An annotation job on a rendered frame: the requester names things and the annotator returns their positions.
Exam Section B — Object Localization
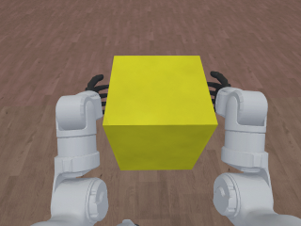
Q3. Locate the robot left hand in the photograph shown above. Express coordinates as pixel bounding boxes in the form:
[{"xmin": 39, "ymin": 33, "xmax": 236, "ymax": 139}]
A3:
[{"xmin": 85, "ymin": 74, "xmax": 109, "ymax": 114}]

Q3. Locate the left robot forearm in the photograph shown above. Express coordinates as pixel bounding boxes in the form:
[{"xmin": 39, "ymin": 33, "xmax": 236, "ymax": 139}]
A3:
[{"xmin": 50, "ymin": 90, "xmax": 103, "ymax": 215}]

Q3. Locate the robot left upper arm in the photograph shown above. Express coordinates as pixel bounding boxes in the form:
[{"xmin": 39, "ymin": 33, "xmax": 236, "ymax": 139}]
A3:
[{"xmin": 30, "ymin": 177, "xmax": 109, "ymax": 226}]

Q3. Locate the robot right hand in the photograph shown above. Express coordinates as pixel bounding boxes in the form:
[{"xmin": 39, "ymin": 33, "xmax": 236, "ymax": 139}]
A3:
[{"xmin": 207, "ymin": 71, "xmax": 231, "ymax": 113}]

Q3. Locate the carton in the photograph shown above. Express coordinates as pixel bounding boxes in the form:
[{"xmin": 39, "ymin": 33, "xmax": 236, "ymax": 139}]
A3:
[{"xmin": 103, "ymin": 56, "xmax": 218, "ymax": 170}]

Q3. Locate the right robot forearm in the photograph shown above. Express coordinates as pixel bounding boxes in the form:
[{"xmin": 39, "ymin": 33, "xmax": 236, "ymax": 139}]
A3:
[{"xmin": 215, "ymin": 87, "xmax": 274, "ymax": 201}]

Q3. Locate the robot right upper arm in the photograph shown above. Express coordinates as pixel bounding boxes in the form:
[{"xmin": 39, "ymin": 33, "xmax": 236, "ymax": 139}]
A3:
[{"xmin": 213, "ymin": 172, "xmax": 301, "ymax": 226}]

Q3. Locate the left robot shin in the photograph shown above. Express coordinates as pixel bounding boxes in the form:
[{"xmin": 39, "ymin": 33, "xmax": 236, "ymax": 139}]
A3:
[{"xmin": 122, "ymin": 219, "xmax": 133, "ymax": 224}]

